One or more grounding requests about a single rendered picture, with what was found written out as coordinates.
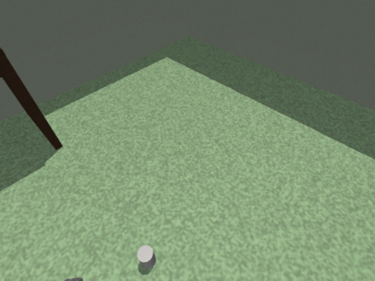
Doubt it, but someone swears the can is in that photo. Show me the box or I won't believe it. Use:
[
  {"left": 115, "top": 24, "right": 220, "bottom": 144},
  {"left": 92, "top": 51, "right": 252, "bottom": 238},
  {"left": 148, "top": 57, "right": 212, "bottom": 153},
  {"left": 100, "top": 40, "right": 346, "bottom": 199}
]
[{"left": 137, "top": 245, "right": 156, "bottom": 269}]

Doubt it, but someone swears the desk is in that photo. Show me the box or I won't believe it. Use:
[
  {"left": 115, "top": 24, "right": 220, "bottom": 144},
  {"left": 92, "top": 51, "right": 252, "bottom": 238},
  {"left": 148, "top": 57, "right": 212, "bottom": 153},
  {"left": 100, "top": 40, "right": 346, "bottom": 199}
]
[{"left": 0, "top": 48, "right": 62, "bottom": 150}]

